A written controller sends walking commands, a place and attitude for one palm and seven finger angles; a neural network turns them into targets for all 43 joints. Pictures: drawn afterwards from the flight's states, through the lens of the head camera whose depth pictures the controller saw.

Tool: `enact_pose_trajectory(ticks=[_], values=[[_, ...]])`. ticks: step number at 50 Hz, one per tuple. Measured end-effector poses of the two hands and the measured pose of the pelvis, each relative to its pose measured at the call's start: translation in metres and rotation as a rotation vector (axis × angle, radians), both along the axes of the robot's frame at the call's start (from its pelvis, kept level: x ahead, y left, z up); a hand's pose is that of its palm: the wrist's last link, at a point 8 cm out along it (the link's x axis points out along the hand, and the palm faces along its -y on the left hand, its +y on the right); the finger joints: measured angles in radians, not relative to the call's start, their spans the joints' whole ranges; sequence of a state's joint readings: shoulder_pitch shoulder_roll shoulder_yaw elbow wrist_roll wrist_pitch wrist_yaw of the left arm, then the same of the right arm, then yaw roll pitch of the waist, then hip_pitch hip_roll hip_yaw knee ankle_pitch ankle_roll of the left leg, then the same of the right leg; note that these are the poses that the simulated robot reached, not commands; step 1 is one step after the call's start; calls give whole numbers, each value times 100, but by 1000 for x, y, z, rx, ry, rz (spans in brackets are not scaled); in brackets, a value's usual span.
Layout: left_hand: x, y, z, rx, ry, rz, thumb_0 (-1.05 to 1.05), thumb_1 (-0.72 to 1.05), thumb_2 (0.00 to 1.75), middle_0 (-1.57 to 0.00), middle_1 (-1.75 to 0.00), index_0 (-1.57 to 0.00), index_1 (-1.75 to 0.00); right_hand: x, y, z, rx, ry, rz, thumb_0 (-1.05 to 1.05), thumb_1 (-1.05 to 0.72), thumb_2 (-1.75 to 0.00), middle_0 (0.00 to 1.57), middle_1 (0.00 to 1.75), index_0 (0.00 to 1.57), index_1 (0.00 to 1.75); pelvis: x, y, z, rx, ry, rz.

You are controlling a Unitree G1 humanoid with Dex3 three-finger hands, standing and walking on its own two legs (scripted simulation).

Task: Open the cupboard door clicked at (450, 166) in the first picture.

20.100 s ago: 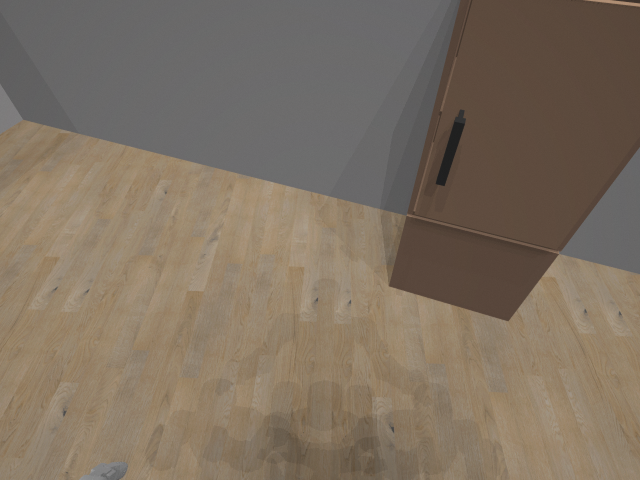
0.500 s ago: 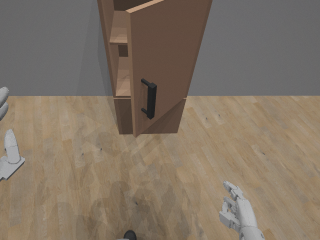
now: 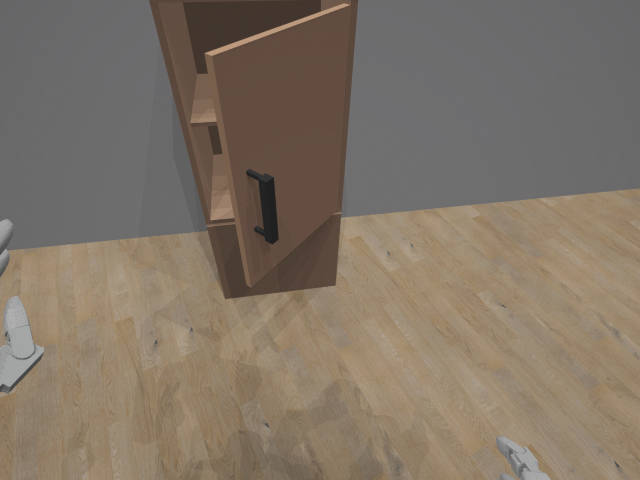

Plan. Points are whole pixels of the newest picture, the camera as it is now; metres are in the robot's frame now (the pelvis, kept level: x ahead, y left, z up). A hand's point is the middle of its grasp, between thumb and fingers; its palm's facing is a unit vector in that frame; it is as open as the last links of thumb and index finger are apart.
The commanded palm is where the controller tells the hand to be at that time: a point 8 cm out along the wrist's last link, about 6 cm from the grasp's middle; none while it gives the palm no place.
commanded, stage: stop stepping back and stand still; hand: left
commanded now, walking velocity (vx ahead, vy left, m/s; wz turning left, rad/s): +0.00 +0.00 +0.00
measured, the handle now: (262, 207) +0.69 +0.13 -0.08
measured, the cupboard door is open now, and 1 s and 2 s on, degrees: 44 44 44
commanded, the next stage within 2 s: let the arm hang, fingers relaxed in 0.46 s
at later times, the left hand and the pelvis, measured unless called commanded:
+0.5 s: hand out of the picture +0.16 +0.30 +0.16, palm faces +0.45 -0.78 -0.44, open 7.4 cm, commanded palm +0.10 +0.33 +0.18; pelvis -0.03 +0.03 +0.01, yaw +1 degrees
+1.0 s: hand out of the picture -0.07 +0.19 -0.17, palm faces +0.01 -0.99 -0.16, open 7.2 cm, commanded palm none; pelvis -0.04 +0.01 +0.01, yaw +2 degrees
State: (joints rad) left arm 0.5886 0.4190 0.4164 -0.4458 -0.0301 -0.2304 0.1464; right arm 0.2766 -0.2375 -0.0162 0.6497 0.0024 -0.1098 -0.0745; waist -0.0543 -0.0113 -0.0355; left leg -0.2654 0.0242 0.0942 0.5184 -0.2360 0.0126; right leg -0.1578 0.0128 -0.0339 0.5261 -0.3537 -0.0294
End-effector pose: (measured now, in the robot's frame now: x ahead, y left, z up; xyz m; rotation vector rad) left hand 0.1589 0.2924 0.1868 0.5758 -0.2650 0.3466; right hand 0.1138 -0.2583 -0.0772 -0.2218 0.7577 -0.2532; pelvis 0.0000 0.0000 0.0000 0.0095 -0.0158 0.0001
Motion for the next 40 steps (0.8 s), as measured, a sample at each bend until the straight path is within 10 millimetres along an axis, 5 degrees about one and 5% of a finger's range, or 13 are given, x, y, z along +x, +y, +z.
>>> enact_pose_trajectory(ticks=[15, 28, 30, 34, 37, 40], values=[[-42, 37, -14, -90, 29, 117, 1, 89, 90, -21, -30, -21, -30, 13, 66, 11, 43, -61, 149, 1, -90, -90, 20, 30, 20, 30, -31, 22, 6, -24, 5, 9], [-36, 39, -13, -80, 56, 99, 1, 89, 90, -21, -30, -21, -30, 13, 62, 11, 20, -35, 139, 1, -90, -90, 20, 30, 20, 30, -29, 26, 8, -37, 17, 15], [-26, 43, -38, -83, 153, 81, 1, 89, 90, -20, -30, -21, -30, 13, 57, 1, 33, -11, 169, 1, -90, -90, 20, 30, 20, 30, -31, 29, 5, -38, 31, 29], [-20, 44, -155, -238, 640, 123, 0, 90, 90, -20, -29, -20, -30, 3, 39, -27, 39, 128, 171, 1, -90, -90, 20, 30, 20, 30, -37, 33, -1, -29, 29, 33], [-52, 21, -238, -352, 1000, 141, 0, 90, 90, -19, -29, -20, -29, -18, 25, -35, 33, 211, 130, 1, -90, -90, 20, 30, 20, 30, -39, 31, -2, -21, 16, 24], [-101, -12, -293, -454, 1276, 141, 1, 91, 90, -19, -29, -20, -29, -47, 13, -37, 14, 312, 88, 1, -91, -90, 20, 30, 20, 30, -40, 27, -1, -18, 6, 19]])
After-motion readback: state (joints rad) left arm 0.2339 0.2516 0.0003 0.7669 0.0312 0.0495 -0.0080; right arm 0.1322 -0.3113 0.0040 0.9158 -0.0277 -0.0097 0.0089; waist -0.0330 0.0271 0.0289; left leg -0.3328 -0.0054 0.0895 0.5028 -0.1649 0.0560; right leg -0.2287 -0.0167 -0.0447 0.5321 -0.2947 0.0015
